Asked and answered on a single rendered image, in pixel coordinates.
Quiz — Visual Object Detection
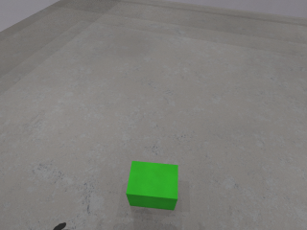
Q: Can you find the carton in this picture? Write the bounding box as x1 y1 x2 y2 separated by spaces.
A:
126 161 178 211

